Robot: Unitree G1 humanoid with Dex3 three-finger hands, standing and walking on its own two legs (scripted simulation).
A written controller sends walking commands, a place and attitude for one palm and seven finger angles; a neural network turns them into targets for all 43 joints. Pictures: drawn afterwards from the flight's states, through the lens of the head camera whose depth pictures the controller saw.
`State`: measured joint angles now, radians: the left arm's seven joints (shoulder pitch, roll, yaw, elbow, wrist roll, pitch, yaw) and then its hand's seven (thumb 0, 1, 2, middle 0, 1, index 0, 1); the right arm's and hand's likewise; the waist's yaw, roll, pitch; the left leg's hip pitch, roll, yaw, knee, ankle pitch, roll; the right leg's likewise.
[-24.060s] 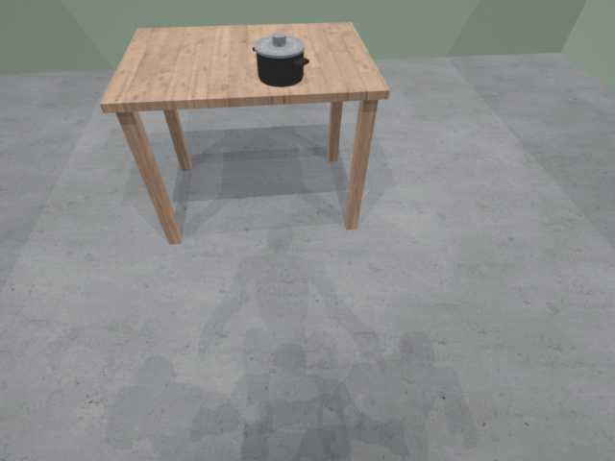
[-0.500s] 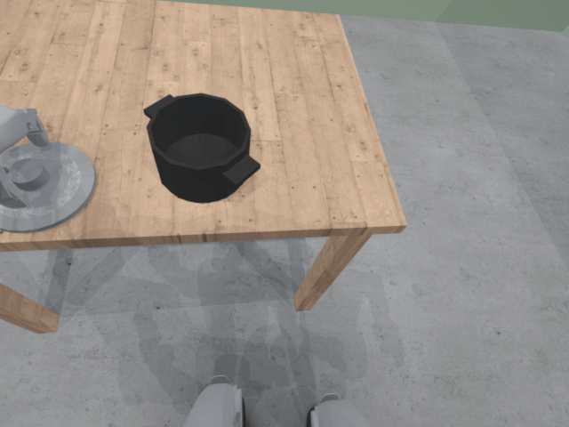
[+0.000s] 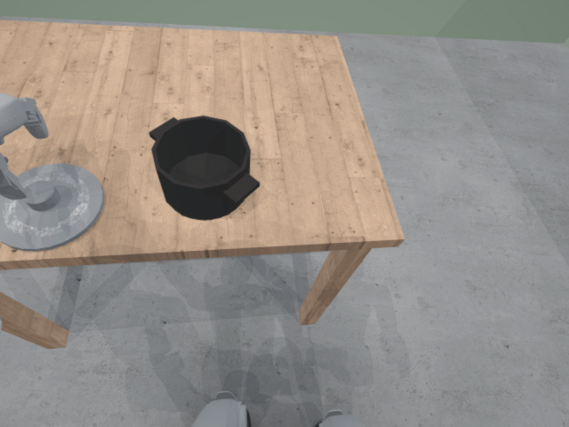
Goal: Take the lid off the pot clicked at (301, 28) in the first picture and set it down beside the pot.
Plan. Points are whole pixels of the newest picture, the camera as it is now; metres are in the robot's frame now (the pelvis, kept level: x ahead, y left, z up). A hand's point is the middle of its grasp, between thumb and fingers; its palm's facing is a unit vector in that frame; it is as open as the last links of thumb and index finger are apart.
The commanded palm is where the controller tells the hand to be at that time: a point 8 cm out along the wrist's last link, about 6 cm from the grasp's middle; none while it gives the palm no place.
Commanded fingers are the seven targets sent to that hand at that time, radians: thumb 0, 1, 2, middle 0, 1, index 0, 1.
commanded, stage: raise the empty hand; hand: left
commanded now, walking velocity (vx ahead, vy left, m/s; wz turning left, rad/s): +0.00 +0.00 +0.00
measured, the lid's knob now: (41, 195) +0.46 +0.36 -0.01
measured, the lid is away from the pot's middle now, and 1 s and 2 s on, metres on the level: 0.25 0.25 0.25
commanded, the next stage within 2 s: draw the hand back to the body in 0.66 s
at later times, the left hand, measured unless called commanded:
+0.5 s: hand out of the picture +0.44 +0.36 +0.13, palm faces -0.38 -0.15 -0.91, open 11.0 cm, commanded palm +0.47 +0.35 +0.20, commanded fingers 0.00 0.04 0.54 -0.31 -0.93 -0.31 -0.93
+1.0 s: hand out of the picture +0.43 +0.35 +0.14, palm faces -0.36 -0.14 -0.92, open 11.0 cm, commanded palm +0.43 +0.34 +0.20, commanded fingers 0.00 0.04 0.54 -0.31 -0.93 -0.31 -0.93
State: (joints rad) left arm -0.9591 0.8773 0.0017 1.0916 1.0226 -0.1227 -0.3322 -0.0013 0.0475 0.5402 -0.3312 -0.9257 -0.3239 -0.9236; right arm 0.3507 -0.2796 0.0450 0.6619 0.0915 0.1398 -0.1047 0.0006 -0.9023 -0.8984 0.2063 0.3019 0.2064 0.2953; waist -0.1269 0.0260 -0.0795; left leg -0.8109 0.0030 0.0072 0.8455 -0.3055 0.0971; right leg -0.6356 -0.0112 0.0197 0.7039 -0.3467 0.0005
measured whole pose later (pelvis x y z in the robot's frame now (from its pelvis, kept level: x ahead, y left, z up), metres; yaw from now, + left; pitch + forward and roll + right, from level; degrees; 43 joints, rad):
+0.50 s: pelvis +0.01 -0.01 +0.01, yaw +1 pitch +12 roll -5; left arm -0.97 0.91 0.01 1.06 0.98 -0.13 -0.41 0.00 0.05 0.54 -0.33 -0.93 -0.32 -0.92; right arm 0.31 -0.29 0.05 0.66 0.11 0.15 -0.11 0.00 -0.90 -0.90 0.21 0.30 0.21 0.30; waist -0.10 0.02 -0.07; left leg -0.69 0.00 0.00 0.76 -0.29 0.08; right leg -0.52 -0.01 0.01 0.62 -0.33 0.03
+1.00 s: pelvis +0.01 -0.03 +0.02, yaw +1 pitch +11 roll -4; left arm -0.88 0.91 0.07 0.95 0.96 -0.14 -0.44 0.00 0.05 0.54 -0.33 -0.93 -0.32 -0.92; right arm 0.30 -0.29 0.03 0.65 0.11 0.18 -0.09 0.00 -0.90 -0.90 0.20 0.30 0.20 0.30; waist -0.10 0.03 -0.05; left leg -0.65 0.01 -0.01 0.73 -0.27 0.06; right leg -0.48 -0.01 0.01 0.60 -0.32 0.04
